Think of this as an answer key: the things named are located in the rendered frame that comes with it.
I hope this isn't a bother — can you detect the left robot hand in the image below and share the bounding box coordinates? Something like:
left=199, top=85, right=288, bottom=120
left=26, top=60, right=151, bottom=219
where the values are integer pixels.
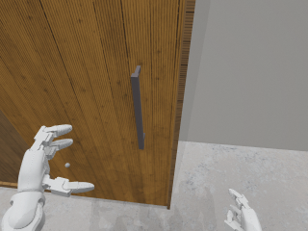
left=17, top=124, right=94, bottom=197

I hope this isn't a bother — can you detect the wardrobe door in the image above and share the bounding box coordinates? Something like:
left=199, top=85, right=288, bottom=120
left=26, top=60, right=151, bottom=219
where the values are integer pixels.
left=0, top=0, right=185, bottom=206
left=0, top=110, right=55, bottom=184

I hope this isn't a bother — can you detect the robot left forearm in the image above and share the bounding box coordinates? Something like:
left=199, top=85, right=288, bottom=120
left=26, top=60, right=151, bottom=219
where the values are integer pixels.
left=1, top=191, right=46, bottom=231

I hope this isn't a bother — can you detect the right robot hand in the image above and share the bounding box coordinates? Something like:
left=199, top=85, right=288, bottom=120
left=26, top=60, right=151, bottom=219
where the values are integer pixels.
left=224, top=189, right=263, bottom=231

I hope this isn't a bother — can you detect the handle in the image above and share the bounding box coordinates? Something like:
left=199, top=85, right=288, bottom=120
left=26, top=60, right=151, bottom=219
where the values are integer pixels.
left=131, top=65, right=145, bottom=150

